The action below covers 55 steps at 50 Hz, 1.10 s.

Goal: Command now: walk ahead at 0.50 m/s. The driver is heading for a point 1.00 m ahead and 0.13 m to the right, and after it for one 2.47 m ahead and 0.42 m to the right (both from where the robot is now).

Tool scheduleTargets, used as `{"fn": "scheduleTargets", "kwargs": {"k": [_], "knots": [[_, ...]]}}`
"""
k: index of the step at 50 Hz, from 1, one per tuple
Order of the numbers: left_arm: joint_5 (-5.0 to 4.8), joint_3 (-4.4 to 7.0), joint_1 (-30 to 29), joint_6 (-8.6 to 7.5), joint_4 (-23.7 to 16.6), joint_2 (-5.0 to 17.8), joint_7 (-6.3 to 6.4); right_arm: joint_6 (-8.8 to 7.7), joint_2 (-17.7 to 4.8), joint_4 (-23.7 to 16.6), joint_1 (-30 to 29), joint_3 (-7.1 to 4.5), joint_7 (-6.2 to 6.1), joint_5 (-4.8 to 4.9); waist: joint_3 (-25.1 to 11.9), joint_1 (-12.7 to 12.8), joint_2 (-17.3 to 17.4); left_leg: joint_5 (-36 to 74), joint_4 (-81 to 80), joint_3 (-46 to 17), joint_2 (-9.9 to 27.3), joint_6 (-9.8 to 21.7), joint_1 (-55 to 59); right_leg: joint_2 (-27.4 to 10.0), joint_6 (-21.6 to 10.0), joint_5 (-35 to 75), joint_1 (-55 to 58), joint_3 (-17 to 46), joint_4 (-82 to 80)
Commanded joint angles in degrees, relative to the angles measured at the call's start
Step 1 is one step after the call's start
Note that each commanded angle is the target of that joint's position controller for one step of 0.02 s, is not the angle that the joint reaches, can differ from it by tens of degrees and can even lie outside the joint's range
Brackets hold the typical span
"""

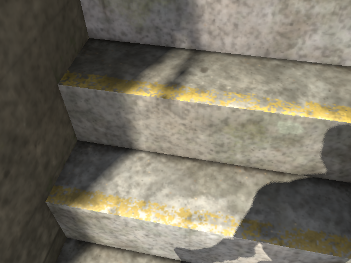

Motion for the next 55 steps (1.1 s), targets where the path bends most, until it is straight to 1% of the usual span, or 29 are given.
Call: {"fn": "scheduleTargets", "kwargs": {"k": [1, 16, 19, 27, 38, 39, 40, 44, 45, 46, 47, 48, 49, 52, 55], "knots": [[-0.01, 1.06, -0.7, -0.66, -2.8, 5.3, 0.15, -0.72, -4.4, -3.1, -0.4, -0.94, -0.12, 0.02, -2.2, 0.0, -0.2, 10.9, -0.1, -5.0, 7.6, 0.3, 2.2, -7.5, -1.8, 10.3, -1.2, 4.5, -0.9], [-0.02, 1.09, -0.7, -0.65, -2.8, 5.3, 0.15, -0.71, -4.4, -3.0, -0.4, -0.98, -0.12, 0.03, -2.2, 0.0, -0.3, 10.9, -0.1, -5.0, 7.6, 0.3, 2.2, -7.5, -1.8, 10.2, -1.2, 4.5, -0.9], [-0.2, 1.31, 0.7, -0.56, -2.0, 5.7, 0.18, -0.61, -4.8, -2.1, 1.5, -1.21, -0.18, -0.03, -2.2, -0.2, -0.3, 13.3, 1.6, -4.7, 7.5, 0.3, 2.8, -7.4, -1.6, 11.4, -1.6, 4.1, 0.5], [-0.45, 1.79, 1.9, 0.05, -0.1, 5.8, 0.1, 0.18, -4.6, -0.2, 3.9, -1.54, -0.4, 0.17, -0.9, -0.3, -0.3, 13.8, 3.5, -5.1, 7.6, 0.4, 2.0, -7.5, -1.0, 10.9, -2.8, 4.0, 2.0], [-0.33, 2.39, 4.3, 0.96, 3.0, 5.3, -0.12, 1.17, -4.1, 2.7, 7.3, -1.81, -0.62, 0.3, 1.1, -0.2, -0.2, 8.8, 3.1, -5.6, 7.2, 0.6, 0.1, -7.0, -0.7, 6.0, -4.0, 4.0, 2.4], [-0.06, 2.44, 4.8, 0.85, 3.2, 4.8, -0.31, 1.14, -3.9, 3.6, 9.3, -1.98, -0.54, 0.43, 1.4, -0.5, -0.6, 5.6, 2.5, -5.3, 7.0, 0.3, -0.3, -7.0, -0.5, 4.2, -4.2, 4.2, 2.1], [-0.03, 2.53, 4.9, 0.85, 3.4, 4.8, -0.42, 1.2, -3.8, 3.9, 9.5, -2.04, -0.52, 0.35, 2.4, -0.5, -0.6, 4.6, 2.2, -5.4, 6.9, 0.2, -0.9, -6.9, -0.5, 3.7, -4.7, 4.3, 2.0], [-0.21, 2.86, 6.1, 0.95, 4.3, 4.5, -0.43, 1.3, -3.3, 4.7, 10.5, -2.25, -0.49, 0.23, 2.9, -0.3, -0.3, 3.4, 2.0, -5.6, 6.8, 0.4, -1.5, -6.8, -0.6, 2.6, -5.3, 4.3, 2.4], [-0.15, 4.16, 7.0, 1.05, 4.6, 9.8, -2.67, 2.08, -10.1, 4.1, 10.1, -4.07, 0.58, -0.29, 3.6, -0.6, -1.1, 1.3, 4.1, -6.0, 4.2, 1.0, -1.8, -4.9, 0.1, 2.8, -8.8, 3.9, 3.5], [-0.1, 4.38, 6.9, 0.9, 4.8, 9.3, -3.54, 2.76, -9.1, 4.1, 10.3, -4.2, 0.53, -0.44, 3.0, -0.8, -1.5, 0.6, 4.4, -6.0, 4.5, 1.5, -1.7, -4.8, 0.2, 2.4, -9.6, 3.6, 3.9], [-0.16, 4.16, 6.9, 0.74, 4.8, 7.9, -3.97, 3.37, -7.4, 4.0, 10.8, -3.85, 0.29, -0.39, 2.6, -0.9, -1.2, -0.7, 4.5, -6.2, 4.4, 1.8, -2.2, -4.6, 0.3, 1.5, -10.0, 3.5, 4.2], [-0.35, 4.06, 7.7, 0.78, 5.3, 6.8, -4.13, 3.82, -5.9, 4.3, 11.7, -3.58, 0.03, -0.28, 2.7, -1.0, -0.9, -1.1, 4.6, -6.3, 4.4, 2.0, -2.8, -4.4, 0.3, 1.4, -10.3, 3.4, 4.5], [-0.42, 3.97, 7.8, 0.8, 5.4, 6.2, -4.12, 4.09, -5.2, 4.3, 12.0, -3.43, -0.19, -0.17, 2.6, -1.0, -0.6, -1.3, 4.7, -6.3, 4.3, 2.1, -3.2, -4.4, 0.4, 1.4, -10.5, 3.4, 4.9], [-0.05, 3.98, 8.5, 1.02, 5.8, 6.1, -3.8, 4.25, -5.2, 4.4, 12.8, -3.45, -0.46, -0.32, 1.8, -1.0, -0.5, -2.7, 5.0, -6.5, 4.3, 2.2, -4.3, -4.2, 0.3, 0.7, -10.4, 3.3, 5.5], [-0.1, 3.91, 9.2, 1.26, 5.9, 6.4, -3.53, 4.18, -5.6, 4.4, 13.1, -3.43, -0.51, -0.23, 2.1, -0.8, 0.1, -3.6, 5.0, -6.9, 4.4, 2.3, -5.4, -4.1, 0.3, -0.1, -10.6, 3.3, 5.8]]}}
